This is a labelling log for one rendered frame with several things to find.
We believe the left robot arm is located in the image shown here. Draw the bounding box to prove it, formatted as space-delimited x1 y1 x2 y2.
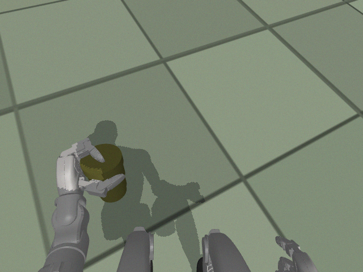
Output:
38 193 90 272

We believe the cup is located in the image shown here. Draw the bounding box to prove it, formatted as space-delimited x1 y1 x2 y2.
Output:
80 144 126 203

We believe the right robot hand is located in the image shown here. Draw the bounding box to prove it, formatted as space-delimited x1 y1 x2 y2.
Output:
275 236 318 272

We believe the left robot hand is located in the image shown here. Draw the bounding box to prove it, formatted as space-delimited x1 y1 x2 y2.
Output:
56 138 125 198

